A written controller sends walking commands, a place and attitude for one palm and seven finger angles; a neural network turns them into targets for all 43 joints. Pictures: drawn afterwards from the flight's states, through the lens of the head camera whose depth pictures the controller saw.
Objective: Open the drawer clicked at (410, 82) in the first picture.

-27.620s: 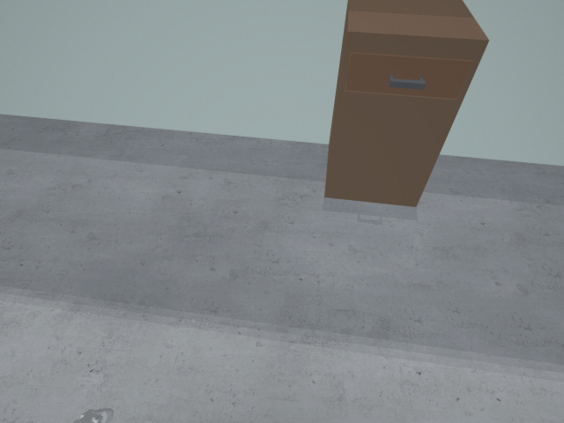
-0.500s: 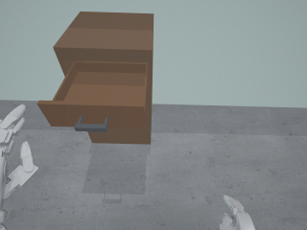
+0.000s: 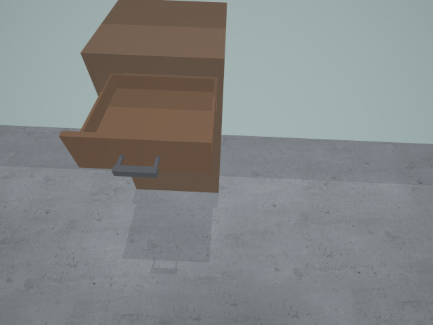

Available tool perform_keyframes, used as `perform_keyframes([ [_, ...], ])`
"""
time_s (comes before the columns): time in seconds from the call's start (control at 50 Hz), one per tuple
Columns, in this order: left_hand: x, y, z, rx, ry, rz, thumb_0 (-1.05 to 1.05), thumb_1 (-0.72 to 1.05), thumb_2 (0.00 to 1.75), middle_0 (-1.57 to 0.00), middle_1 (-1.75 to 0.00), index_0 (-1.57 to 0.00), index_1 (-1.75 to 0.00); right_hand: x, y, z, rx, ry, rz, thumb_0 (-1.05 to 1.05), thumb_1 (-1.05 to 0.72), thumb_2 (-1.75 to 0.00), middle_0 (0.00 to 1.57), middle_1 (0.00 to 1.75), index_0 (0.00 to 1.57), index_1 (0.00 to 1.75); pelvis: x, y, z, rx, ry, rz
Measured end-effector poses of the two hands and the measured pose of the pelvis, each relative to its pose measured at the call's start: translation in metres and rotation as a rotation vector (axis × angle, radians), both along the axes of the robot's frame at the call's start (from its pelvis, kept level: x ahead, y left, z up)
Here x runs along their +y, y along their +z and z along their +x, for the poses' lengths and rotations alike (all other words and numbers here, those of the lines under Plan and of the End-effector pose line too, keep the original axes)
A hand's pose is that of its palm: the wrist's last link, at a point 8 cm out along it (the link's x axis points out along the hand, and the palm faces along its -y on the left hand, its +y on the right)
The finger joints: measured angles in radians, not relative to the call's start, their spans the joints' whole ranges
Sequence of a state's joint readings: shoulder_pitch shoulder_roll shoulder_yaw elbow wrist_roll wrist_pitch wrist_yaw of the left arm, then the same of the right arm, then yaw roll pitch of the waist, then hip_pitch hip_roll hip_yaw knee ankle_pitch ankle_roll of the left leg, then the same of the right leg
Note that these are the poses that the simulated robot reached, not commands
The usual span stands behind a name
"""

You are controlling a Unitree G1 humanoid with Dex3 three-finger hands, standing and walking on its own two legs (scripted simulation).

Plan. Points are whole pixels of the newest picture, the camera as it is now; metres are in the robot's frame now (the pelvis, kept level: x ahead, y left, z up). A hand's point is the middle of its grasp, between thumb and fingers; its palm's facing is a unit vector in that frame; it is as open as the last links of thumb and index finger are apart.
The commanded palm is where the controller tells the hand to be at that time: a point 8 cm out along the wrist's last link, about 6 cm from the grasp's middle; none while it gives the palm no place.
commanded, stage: let the arm hang, fingers relaxed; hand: left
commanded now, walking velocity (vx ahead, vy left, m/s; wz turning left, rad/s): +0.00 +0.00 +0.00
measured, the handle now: (137, 165) +0.52 +0.26 -0.11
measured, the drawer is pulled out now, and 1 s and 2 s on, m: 0.30 0.30 0.30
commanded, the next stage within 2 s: look to check the result in 0.58 s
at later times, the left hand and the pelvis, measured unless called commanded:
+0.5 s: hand out of the picture -0.01 +0.16 -0.17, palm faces +0.03 -0.98 -0.19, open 7.3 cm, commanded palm none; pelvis -0.01 -0.01 +0.00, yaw -1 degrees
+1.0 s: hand out of the picture -0.01 +0.15 -0.17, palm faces +0.04 -0.98 -0.18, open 7.4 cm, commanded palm none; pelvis +0.00 -0.02 +0.00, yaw +0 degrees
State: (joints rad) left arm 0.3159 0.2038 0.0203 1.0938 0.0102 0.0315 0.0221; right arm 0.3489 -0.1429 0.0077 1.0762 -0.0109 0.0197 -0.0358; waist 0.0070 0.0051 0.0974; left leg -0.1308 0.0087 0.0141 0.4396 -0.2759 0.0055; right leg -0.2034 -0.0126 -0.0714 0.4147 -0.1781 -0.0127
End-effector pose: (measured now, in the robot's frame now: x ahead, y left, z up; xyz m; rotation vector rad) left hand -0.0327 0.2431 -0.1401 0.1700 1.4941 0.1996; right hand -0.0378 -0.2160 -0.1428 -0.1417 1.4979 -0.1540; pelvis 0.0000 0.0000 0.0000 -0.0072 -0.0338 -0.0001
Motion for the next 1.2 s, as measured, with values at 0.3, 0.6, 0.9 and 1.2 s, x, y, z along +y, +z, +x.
perform_keyframes([
  [0.3, -0.026, -0.002, 0.011, -0.056, -0.016, -0.038, 0.0, 0.91, 0.9, -0.2, -0.3, -0.2, -0.3, 0.023, -0.011, -0.005, -0.039, -0.031, 0.068, 0.0, -0.91, -0.9, 0.2, 0.3, 0.2, 0.3, 0.001, 0.0, -0.009, -0.01, -0.012, 0.011],
  [0.6, -0.037, -0.003, 0.017, -0.072, -0.007, -0.047, 0.0, 0.92, 0.9, -0.2, -0.3, -0.2, -0.3, 0.01, -0.009, -0.008, -0.028, -0.042, 0.046, 0.0, -0.91, -0.9, 0.2, 0.3, 0.2, 0.3, -0.008, 0.0, -0.007, -0.005, -0.01, 0.012],
  [0.9, -0.047, -0.003, 0.013, -0.05, 0.003, -0.052, 0.0, 0.91, 0.9, -0.2, -0.3, -0.2, -0.3, 0.001, -0.008, -0.005, -0.013, -0.04, 0.042, 0.0, -0.91, -0.9, 0.2, 0.3, 0.2, 0.3, -0.016, 0.001, -0.004, -0.002, -0.006, 0.009],
  [1.2, -0.046, -0.004, 0.023, -0.057, 0.003, -0.05, 0.0, 0.91, 0.9, -0.2, -0.3, -0.2, -0.3, 0.001, -0.007, 0.005, -0.02, -0.037, 0.039, 0.0, -0.91, -0.9, 0.2, 0.3, 0.2, 0.3, -0.017, 0.001, 0.002, 0.003, -0.005, 0.007],
])
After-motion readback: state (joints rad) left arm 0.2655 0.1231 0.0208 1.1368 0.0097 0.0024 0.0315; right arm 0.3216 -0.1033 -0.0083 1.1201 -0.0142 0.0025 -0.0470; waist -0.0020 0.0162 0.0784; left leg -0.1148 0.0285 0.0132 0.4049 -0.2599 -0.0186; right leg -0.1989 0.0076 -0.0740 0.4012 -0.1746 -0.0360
